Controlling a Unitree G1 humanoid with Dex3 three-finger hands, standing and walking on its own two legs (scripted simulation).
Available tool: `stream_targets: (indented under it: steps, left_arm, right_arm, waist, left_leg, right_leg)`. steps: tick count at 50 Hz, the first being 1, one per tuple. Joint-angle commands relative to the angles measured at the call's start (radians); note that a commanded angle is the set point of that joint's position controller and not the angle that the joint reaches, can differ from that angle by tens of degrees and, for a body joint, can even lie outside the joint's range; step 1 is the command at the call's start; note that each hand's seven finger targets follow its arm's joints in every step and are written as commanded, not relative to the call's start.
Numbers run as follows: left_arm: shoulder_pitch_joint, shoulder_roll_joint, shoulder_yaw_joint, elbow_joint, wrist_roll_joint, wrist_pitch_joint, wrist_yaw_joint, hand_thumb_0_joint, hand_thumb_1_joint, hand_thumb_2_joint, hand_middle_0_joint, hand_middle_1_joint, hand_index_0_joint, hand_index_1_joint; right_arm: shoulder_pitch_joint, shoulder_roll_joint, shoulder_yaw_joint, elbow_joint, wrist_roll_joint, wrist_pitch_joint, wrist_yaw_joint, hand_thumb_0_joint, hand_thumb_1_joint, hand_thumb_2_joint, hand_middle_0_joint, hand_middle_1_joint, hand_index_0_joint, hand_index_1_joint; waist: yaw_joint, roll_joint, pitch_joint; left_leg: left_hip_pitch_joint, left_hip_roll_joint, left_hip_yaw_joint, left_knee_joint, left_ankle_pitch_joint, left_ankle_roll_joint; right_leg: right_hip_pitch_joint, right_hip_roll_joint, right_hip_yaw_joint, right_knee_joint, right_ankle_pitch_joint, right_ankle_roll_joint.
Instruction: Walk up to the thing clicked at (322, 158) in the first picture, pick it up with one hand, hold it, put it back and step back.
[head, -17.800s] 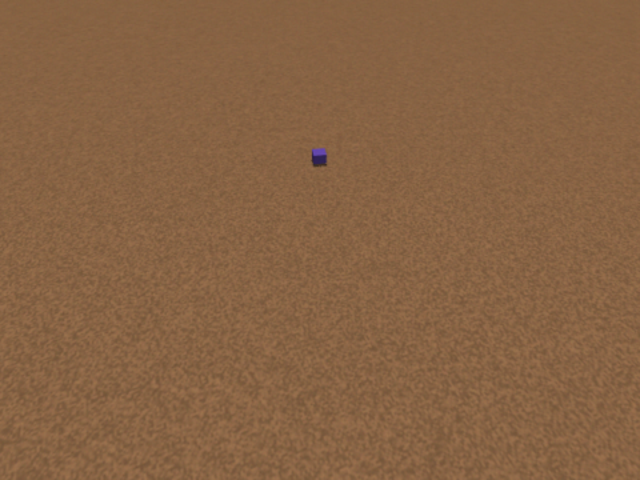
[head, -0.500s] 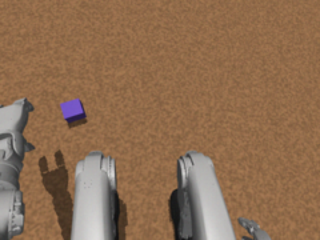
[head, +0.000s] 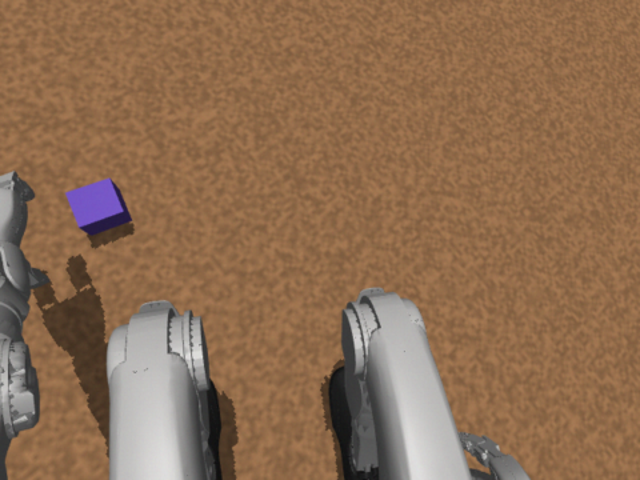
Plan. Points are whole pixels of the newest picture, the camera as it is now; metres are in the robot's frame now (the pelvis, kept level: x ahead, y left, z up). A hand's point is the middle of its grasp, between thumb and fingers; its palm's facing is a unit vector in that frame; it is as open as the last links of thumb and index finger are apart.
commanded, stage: rise first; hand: left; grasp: from above
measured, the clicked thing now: (100, 207) +0.50 +0.32 -0.32
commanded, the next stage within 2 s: none
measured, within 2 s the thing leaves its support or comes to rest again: neither
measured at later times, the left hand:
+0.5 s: hand (28, 239) +0.42 +0.36 -0.20, palm faces -0.37 -0.21 -0.90, open 12.4 cm
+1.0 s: hand (42, 223) +0.44 +0.35 -0.20, palm faces -0.35 -0.23 -0.91, open 12.5 cm
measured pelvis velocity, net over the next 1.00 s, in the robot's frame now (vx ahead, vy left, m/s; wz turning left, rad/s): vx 0.01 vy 0.00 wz -0.05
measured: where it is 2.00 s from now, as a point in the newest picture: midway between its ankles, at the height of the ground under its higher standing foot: (281, 456)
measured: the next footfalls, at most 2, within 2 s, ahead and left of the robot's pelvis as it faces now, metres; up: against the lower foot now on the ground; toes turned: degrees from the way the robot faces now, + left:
none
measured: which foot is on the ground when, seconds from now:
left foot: down 0.00-1.00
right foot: down 0.00-1.00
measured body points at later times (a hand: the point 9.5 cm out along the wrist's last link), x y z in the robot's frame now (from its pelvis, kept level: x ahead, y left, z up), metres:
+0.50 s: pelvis +0.01 +0.00 -0.02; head +0.25 +0.07 +0.35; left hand +0.43 +0.37 -0.15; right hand +0.08 -0.27 -0.13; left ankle +0.09 +0.13 -0.31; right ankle +0.09 -0.13 -0.31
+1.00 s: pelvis +0.01 +0.00 -0.03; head +0.26 +0.07 +0.34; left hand +0.46 +0.36 -0.15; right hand +0.07 -0.27 -0.14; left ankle +0.09 +0.13 -0.31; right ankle +0.09 -0.13 -0.31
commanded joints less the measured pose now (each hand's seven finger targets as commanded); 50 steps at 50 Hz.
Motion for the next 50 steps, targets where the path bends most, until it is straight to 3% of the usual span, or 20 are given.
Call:
stream_targets:
  steps: [1, 7, 9, 10, 12, 20, 26, 28, 29, 35, 37, 39, 44, 50]
  left_arm:
    - [-0.249, 0.323, 0.034, -0.103, -0.007, -0.006, 0.038, 0.0, -0.246, 0.724, -0.328, -0.811, -0.342, -0.795]
    - [-0.25, 0.35, 0.042, -0.088, -0.01, -0.02, 0.029, 0.0, -0.233, 0.705, -0.33, -0.825, -0.35, -0.803]
    - [-0.262, 0.354, 0.045, -0.103, -0.005, -0.025, 0.027, 0.0, -0.236, 0.711, -0.318, -0.832, -0.341, -0.808]
    - [-0.246, 0.359, 0.045, -0.098, -0.006, -0.027, 0.026, 0.0, -0.244, 0.712, -0.321, -0.832, -0.342, -0.81]
    - [-0.256, 0.361, 0.047, -0.109, -0.007, -0.033, 0.025, 0.0, -0.236, 0.71, -0.324, -0.828, -0.344, -0.805]
    - [-0.248, 0.372, 0.046, -0.134, 0.002, -0.033, 0.034, 0.0, -0.264, 0.729, -0.308, -0.833, -0.324, -0.815]
    - [-0.261, 0.361, 0.037, -0.132, 0.001, -0.031, 0.043, 0.0, -0.254, 0.718, -0.31, -0.835, -0.329, -0.814]
    - [-0.257, 0.365, 0.045, -0.118, -0.005, -0.028, 0.048, 0.0, -0.345, 0.808, -0.32, -0.765, -0.293, -0.792]
    - [-0.267, 0.344, 0.031, -0.111, -0.002, -0.026, 0.049, 0.0, -0.299, 0.768, -0.315, -0.803, -0.313, -0.805]
    - [-0.289, 0.375, 0.044, -0.076, -0.008, -0.013, 0.066, 0.0, -0.299, 0.764, -0.318, -0.801, -0.315, -0.803]
    - [-0.309, 0.365, 0.031, -0.063, -0.005, -0.011, 0.063, 0.0, -0.295, 0.763, -0.322, -0.799, -0.318, -0.802]
    - [-0.311, 0.402, 0.055, -0.061, -0.007, -0.006, 0.064, 0.0, -0.265, 0.737, -0.348, -0.777, -0.346, -0.779]
    - [-0.317, 0.421, 0.062, -0.045, -0.011, -0.005, 0.058, 0.0, -0.273, 0.738, -0.327, -0.808, -0.331, -0.803]
    - [-0.319, 0.422, 0.051, -0.026, -0.012, 0.001, 0.048, 0.0, -0.273, 0.737, -0.34, -0.795, -0.34, -0.794]
  right_arm:
    - [0.188, -0.222, -0.059, -0.016, -0.004, -0.011, -0.001, 0.0, -0.899, -0.9, 0.2, 0.3, 0.2, 0.3]
    - [0.195, -0.221, -0.047, -0.015, -0.015, -0.011, 0.012, 0.0, -0.902, -0.901, 0.2, 0.3, 0.2, 0.3]
    - [0.201, -0.23, -0.045, -0.018, -0.021, -0.009, 0.017, 0.0, -0.899, -0.9, 0.2, 0.3, 0.2, 0.3]
    - [0.193, -0.225, -0.041, -0.021, -0.019, -0.008, 0.019, 0.0, -0.902, -0.901, 0.2, 0.3, 0.2, 0.3]
    - [0.197, -0.228, -0.042, -0.02, -0.021, -0.006, 0.021, 0.0, -0.9, -0.901, 0.2, 0.3, 0.2, 0.3]
    - [0.174, -0.246, -0.043, -0.034, -0.017, 0.007, 0.028, 0.0, -0.9, -0.901, 0.2, 0.3, 0.2, 0.3]
    - [0.182, -0.251, -0.037, -0.032, -0.019, 0.01, 0.03, 0.0, -0.901, -0.901, 0.2, 0.3, 0.2, 0.3]
    - [0.182, -0.257, -0.036, -0.033, -0.021, 0.008, 0.03, 0.0, -0.899, -0.901, 0.2, 0.3, 0.2, 0.3]
    - [0.19, -0.259, -0.034, -0.03, -0.024, 0.008, 0.032, 0.0, -0.901, -0.902, 0.2, 0.3, 0.2, 0.3]
    - [0.183, -0.257, -0.019, -0.032, -0.027, 0.003, 0.034, 0.0, -0.903, -0.902, 0.2, 0.3, 0.2, 0.3]
    - [0.193, -0.265, -0.013, -0.033, -0.033, 0.0, 0.038, 0.0, -0.903, -0.902, 0.2, 0.3, 0.2, 0.3]
    - [0.192, -0.266, -0.011, -0.037, -0.035, 0.0, 0.04, 0.0, -0.903, -0.902, 0.199, 0.3, 0.2, 0.3]
    - [0.185, -0.26, 0.008, -0.042, -0.041, -0.004, 0.044, 0.0, -0.903, -0.902, 0.2, 0.3, 0.2, 0.3]
    - [0.183, -0.266, 0.013, -0.044, -0.04, -0.007, 0.05, 0.0, -0.905, -0.903, 0.199, 0.3, 0.2, 0.3]
  waist:
    - [0.017, 0.23, -0.66]
    - [0.013, 0.198, -0.666]
    - [-0.002, 0.209, -0.662]
    - [0.012, 0.217, -0.664]
    - [0.001, 0.221, -0.668]
    - [0.01, 0.319, -0.635]
    - [-0.008, 0.295, -0.634]
    - [-0.012, 0.287, -0.62]
    - [-0.024, 0.288, -0.615]
    - [-0.02, 0.292, -0.628]
    - [-0.044, 0.287, -0.603]
    - [-0.036, 0.276, -0.615]
    - [-0.039, 0.272, -0.615]
    - [-0.049, 0.275, -0.586]
  left_leg:
    - [0.54, -0.011, 0.096, -0.196, 0.126, 0.034]
    - [0.49, -0.007, 0.098, -0.145, 0.151, 0.042]
    - [0.493, -0.006, 0.093, -0.138, 0.155, 0.041]
    - [0.494, -0.006, 0.09, -0.14, 0.153, 0.039]
    - [0.5, -0.003, 0.085, -0.133, 0.161, 0.04]
    - [0.54, -0.001, 0.066, -0.159, 0.125, 0.023]
    - [0.533, 0.0, 0.066, -0.136, 0.154, 0.026]
    - [0.523, 0.002, 0.065, -0.13, 0.154, 0.028]
    - [0.523, 0.002, 0.062, -0.13, 0.152, 0.027]
    - [0.521, 0.003, 0.062, -0.116, 0.158, 0.028]
    - [0.492, 0.002, 0.063, -0.111, 0.143, 0.031]
    - [0.48, 0.002, 0.065, -0.105, 0.144, 0.034]
    - [0.454, 0.0, 0.064, -0.09, 0.146, 0.038]
    - [0.459, 0.002, 0.056, -0.093, 0.127, 0.036]
  right_leg:
    - [0.262, 0.014, -0.095, -0.248, 0.217, -0.074]
    - [0.321, 0.023, -0.09, -0.242, 0.251, -0.064]
    - [0.318, 0.021, -0.099, -0.231, 0.257, -0.063]
    - [0.311, 0.025, -0.1, -0.223, 0.252, -0.066]
    - [0.318, 0.027, -0.104, -0.221, 0.264, -0.064]
    - [0.217, 0.03, -0.129, -0.175, 0.223, -0.081]
    - [0.226, 0.031, -0.13, -0.173, 0.258, -0.074]
    - [0.229, 0.027, -0.131, -0.173, 0.261, -0.07]
    - [0.224, 0.028, -0.135, -0.171, 0.261, -0.071]
    - [0.227, 0.033, -0.133, -0.169, 0.268, -0.07]
    - [0.237, 0.033, -0.134, -0.174, 0.26, -0.068]
    - [0.257, 0.034, -0.13, -0.182, 0.261, -0.065]
    - [0.288, 0.037, -0.13, -0.175, 0.266, -0.061]
    - [0.265, 0.041, -0.137, -0.174, 0.248, -0.064]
